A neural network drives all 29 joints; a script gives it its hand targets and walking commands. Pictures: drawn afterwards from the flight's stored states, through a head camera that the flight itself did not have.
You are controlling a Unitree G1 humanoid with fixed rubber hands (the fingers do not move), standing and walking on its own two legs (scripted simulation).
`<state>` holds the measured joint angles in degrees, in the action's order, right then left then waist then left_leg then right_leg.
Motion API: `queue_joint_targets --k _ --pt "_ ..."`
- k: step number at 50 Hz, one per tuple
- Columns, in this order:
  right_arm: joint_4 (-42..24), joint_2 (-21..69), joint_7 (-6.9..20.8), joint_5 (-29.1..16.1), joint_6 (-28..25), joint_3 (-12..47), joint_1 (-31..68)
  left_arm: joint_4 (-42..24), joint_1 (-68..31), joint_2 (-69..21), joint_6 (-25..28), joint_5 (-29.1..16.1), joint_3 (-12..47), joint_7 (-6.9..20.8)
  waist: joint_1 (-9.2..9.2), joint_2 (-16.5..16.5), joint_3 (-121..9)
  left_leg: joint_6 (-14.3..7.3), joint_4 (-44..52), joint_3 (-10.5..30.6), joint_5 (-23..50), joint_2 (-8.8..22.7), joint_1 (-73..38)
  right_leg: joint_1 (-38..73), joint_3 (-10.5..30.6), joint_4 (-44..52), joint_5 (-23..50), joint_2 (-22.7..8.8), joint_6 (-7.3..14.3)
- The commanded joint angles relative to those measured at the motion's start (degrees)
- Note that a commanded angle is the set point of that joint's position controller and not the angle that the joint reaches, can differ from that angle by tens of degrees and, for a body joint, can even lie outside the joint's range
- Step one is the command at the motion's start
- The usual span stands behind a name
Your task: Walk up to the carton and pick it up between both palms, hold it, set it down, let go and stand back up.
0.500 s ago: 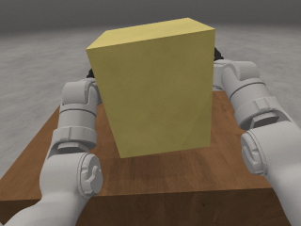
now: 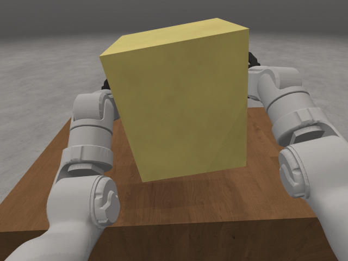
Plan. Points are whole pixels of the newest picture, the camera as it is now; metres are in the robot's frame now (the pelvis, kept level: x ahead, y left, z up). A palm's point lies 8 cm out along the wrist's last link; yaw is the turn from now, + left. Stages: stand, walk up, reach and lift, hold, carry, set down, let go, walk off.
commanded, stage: hold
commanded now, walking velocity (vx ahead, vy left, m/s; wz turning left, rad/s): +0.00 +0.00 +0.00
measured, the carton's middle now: (180, 97) +0.36 +0.00 +0.30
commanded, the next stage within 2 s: set down in 1.24 s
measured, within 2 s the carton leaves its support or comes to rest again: neither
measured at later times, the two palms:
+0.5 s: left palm (109, 104) +0.38 +0.15 +0.29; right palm (247, 86) +0.38 -0.15 +0.32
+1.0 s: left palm (112, 104) +0.38 +0.14 +0.28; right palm (250, 85) +0.38 -0.16 +0.32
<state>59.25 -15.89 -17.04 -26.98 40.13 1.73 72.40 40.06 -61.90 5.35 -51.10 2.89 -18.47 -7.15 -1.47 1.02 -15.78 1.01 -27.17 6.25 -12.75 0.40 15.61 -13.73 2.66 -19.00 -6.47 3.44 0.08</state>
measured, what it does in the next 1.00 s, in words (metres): stands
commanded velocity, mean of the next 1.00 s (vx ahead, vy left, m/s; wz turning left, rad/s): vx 0.00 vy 0.00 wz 0.00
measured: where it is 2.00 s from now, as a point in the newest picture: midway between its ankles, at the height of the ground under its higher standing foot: outside the picture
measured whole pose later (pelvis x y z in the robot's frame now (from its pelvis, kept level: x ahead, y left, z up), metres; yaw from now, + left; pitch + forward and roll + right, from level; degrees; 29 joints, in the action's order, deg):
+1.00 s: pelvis +0.01 +0.00 +0.00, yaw +0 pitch +1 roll -2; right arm 56.8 -15.8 -17.1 -27.5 40.8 3.1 69.6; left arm 38.1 -59.4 4.6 -51.4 3.4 -17.9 -7.1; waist -1.3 1.7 -15.8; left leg 0.9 -26.8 6.2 -13.3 0.6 14.4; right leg -12.3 3.5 -18.0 -6.5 3.8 0.1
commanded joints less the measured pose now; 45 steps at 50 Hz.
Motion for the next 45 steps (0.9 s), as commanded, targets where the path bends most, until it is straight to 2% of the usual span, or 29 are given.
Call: queue_joint_targets --k 1,2,4,5,10,12,13,16,18,21,23,24,25,26,27,28,30,31,32,34,35,36,37,38,39,40,42,43,45 --pt "-25.32 48.72 10.91 -14.21 -1.71 5.11 57.33 -18.04 -66.75 -38.36 8.16 -10.19 18.42 7.08 -0.19 2.66 -26.98 3.00 3.32 -0.67 14.96 -1.91 -6.01 12.43 0.12 0.86 8.34 2.23 -1.64" --pt "-23.96 47.42 10.94 -12.86 -1.52 4.38 56.90 -15.66 -66.16 -37.79 7.96 -9.62 17.63 7.20 -0.15 1.68 -24.26 3.28 4.22 -0.90 12.70 -1.65 -5.61 11.90 -0.10 1.32 5.49 2.32 -1.74" --pt "-22.85 48.69 10.56 -13.05 -1.15 4.99 53.75 -16.08 -64.45 -36.49 8.04 -8.87 16.02 7.52 -0.27 0.59 -22.80 2.71 3.49 -1.73 13.52 -2.25 -6.00 12.91 0.22 1.49 9.48 1.20 -2.66" --pt "-21.38 47.18 10.29 -13.63 -0.69 3.90 53.90 -14.20 -64.85 -35.64 7.89 -8.45 15.83 8.04 -0.60 1.79 -20.37 2.56 4.63 -1.44 10.32 -2.19 -4.34 12.04 1.00 2.40 5.50 0.77 -2.18" --pt "-29.19 48.63 10.90 -15.13 -2.12 7.07 56.42 -17.37 -64.15 -38.88 8.57 -10.76 19.22 7.68 -0.59 1.52 -28.39 3.29 2.89 -0.72 16.62 -2.21 -6.34 15.49 0.52 0.60 13.05 2.16 -1.81" --pt "-28.18 50.52 10.47 -14.57 -1.79 7.26 56.84 -18.00 -65.31 -37.87 8.80 -10.11 17.69 7.32 0.98 -0.11 -27.55 2.51 3.63 -1.44 14.59 -2.34 -5.74 14.44 0.79 1.25 10.72 1.41 -2.70" --pt "-28.82 50.64 10.04 -14.99 -1.53 7.60 53.82 -19.81 -63.89 -36.99 8.72 -9.58 17.60 7.44 0.29 0.48 -27.86 2.81 3.41 -1.05 16.88 -2.46 -5.96 16.28 0.75 0.76 13.46 1.72 -2.45" --pt "-26.17 49.50 10.09 -14.41 -1.23 5.40 55.85 -16.89 -65.47 -38.54 8.06 -9.64 18.14 8.01 -1.02 2.29 -21.60 2.71 4.93 -1.52 10.85 -2.61 -5.02 12.95 0.40 1.82 6.82 1.44 -2.66" --pt "-30.00 52.39 10.22 -14.18 -2.00 7.04 59.01 -17.54 -66.32 -37.30 8.91 -10.48 17.72 7.93 1.45 -1.82 -25.58 1.50 4.08 -1.46 10.16 -2.55 -4.70 12.93 1.77 2.05 7.08 1.16 -3.17" --pt "-34.20 52.28 9.89 -15.93 -2.18 8.09 58.34 -23.82 -68.12 -40.65 9.39 -14.23 23.42 7.17 -1.48 0.57 -32.28 2.89 1.89 -1.29 18.08 -2.58 -7.96 15.26 0.68 0.29 15.07 1.95 -2.81" --pt "-35.78 52.66 9.88 -16.20 -1.70 9.73 56.52 -25.83 -66.05 -39.32 9.44 -12.69 21.28 6.48 0.23 0.64 -33.48 3.19 0.54 -0.55 22.07 -2.88 -8.75 16.60 1.07 0.13 18.92 2.11 -2.64" --pt "-30.05 51.51 9.88 -15.10 -0.69 7.42 53.07 -24.35 -67.41 -37.76 9.30 -11.56 19.90 6.61 -0.92 0.80 -27.84 3.32 2.02 -1.00 16.91 -2.76 -7.52 14.65 0.40 0.49 14.51 1.81 -2.96" --pt "-27.62 49.53 10.02 -14.28 -0.73 5.92 53.92 -22.38 -65.56 -39.20 8.29 -10.34 19.98 6.79 -0.16 3.53 -25.58 3.25 3.39 -0.62 14.94 -2.21 -6.19 12.95 0.95 0.83 9.89 2.17 -2.16" --pt "-26.94 49.93 9.72 -13.91 -0.42 6.07 53.16 -19.62 -64.94 -38.45 8.13 -10.07 18.97 7.65 -1.12 0.71 -20.98 2.51 4.55 -0.97 10.34 -1.99 -4.63 12.79 0.87 2.03 7.42 1.61 -2.62" --pt "-26.65 50.49 9.88 -13.90 -0.47 6.35 53.16 -22.12 -66.35 -39.18 7.90 -10.27 20.45 7.63 -1.54 2.16 -22.92 2.66 4.75 -0.97 11.29 -1.79 -5.36 13.25 0.66 1.22 7.03 1.61 -2.56" --pt "-28.09 51.02 9.92 -13.45 -0.83 6.74 55.83 -18.27 -63.95 -37.30 7.77 -9.78 17.83 7.82 0.14 -1.14 -22.59 1.57 4.84 -1.11 8.65 -1.99 -3.88 13.15 1.52 2.18 5.23 1.09 -2.94" --pt "-26.46 50.03 10.31 -13.26 -1.26 4.58 57.42 -18.77 -67.16 -38.34 8.20 -10.21 19.09 7.82 -0.88 1.87 -22.48 1.97 4.96 -1.05 8.00 -1.97 -4.26 11.59 1.17 1.80 3.64 0.97 -2.67" --pt "-29.58 49.56 10.29 -13.64 -1.74 6.34 59.21 -18.34 -65.46 -39.19 7.78 -10.40 19.62 7.63 0.04 1.79 -24.23 2.32 4.01 -0.77 10.79 -1.73 -4.06 13.12 0.95 1.37 5.68 1.58 -2.18" --pt "-26.65 48.85 10.16 -13.75 -1.11 5.25 55.71 -18.42 -65.24 -38.98 8.04 -9.99 19.12 7.57 -1.52 2.97 -22.81 2.41 3.96 -0.87 11.58 -1.84 -5.65 12.07 0.90 1.97 6.98 1.35 -2.04" --pt "-26.60 49.43 10.31 -13.56 -1.14 5.63 56.41 -18.84 -66.59 -39.09 8.14 -11.72 20.65 7.31 -2.09 1.41 -25.02 2.77 4.12 -0.53 11.79 -1.99 -5.84 12.81 0.50 1.67 6.79 1.90 -2.17" --pt "-22.80 47.09 10.18 -13.31 -0.45 4.29 54.00 -17.37 -65.51 -38.27 7.47 -9.56 18.53 7.48 -2.18 3.48 -22.46 3.26 3.98 -0.46 12.03 -1.90 -5.63 12.59 0.55 1.92 7.73 1.57 -1.91" --pt "-23.71 47.97 10.07 -13.13 -0.66 5.27 53.21 -15.66 -62.56 -37.09 7.30 -8.05 16.36 7.93 -0.45 1.78 -22.02 2.78 4.34 -1.15 12.52 -2.38 -5.76 13.08 0.71 1.74 7.59 1.29 -2.46" --pt "-24.13 47.74 10.25 -13.88 -0.47 5.96 52.95 -17.46 -63.84 -36.79 7.51 -8.82 17.26 7.77 -1.17 1.41 -22.39 3.29 4.01 -0.95 12.72 -2.09 -6.74 12.95 0.70 1.96 7.96 1.47 -2.64" --pt "-26.26 48.29 10.35 -14.26 -1.08 6.06 55.07 -15.48 -62.60 -37.73 7.52 -8.78 16.94 8.40 0.01 -0.44 -23.35 2.74 4.15 -0.97 13.45 -2.02 -6.35 12.84 0.52 2.06 7.78 1.55 -2.70" --pt "-28.39 49.15 10.18 -14.56 -1.24 6.30 54.74 -19.21 -62.50 -39.03 7.99 -9.65 18.17 8.26 -0.76 0.57 -27.80 3.11 3.03 -0.86 18.05 -2.17 -7.89 15.37 1.01 1.13 12.87 1.72 -2.31" --pt "-31.03 50.24 10.24 -15.13 -1.89 7.50 55.65 -23.37 -64.60 -39.35 8.09 -10.07 19.72 7.75 0.03 2.60 -30.95 3.99 1.91 -1.13 21.30 -2.51 -8.66 16.07 0.33 -0.05 15.63 2.06 -2.50" --pt "-30.38 48.74 10.07 -15.84 -0.89 7.11 55.10 -21.81 -64.89 -38.39 7.86 -11.05 20.55 7.65 -1.45 2.29 -29.36 3.87 2.37 -0.89 19.70 -2.28 -8.53 15.80 0.49 0.44 14.67 2.40 -2.24" --pt "-31.66 49.73 10.08 -15.97 -1.13 8.79 55.50 -18.96 -60.29 -39.12 7.26 -9.44 19.03 7.86 0.54 0.41 -28.16 3.26 3.16 -0.99 18.93 -2.39 -7.93 16.08 1.15 1.07 14.14 2.18 -2.55" --pt "-22.54 46.69 10.10 -13.15 -0.54 4.29 51.20 -15.87 -60.80 -36.56 7.02 -6.36 15.08 8.35 0.00 2.73 -18.58 3.00 5.66 -0.78 10.45 -2.21 -5.34 12.57 1.45 2.54 4.95 1.83 -2.13"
